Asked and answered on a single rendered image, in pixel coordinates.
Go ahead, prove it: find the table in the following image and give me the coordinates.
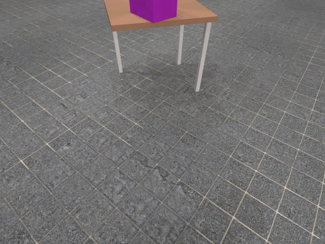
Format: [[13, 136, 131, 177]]
[[104, 0, 218, 92]]

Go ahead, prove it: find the carton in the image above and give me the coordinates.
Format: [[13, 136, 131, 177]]
[[129, 0, 177, 23]]

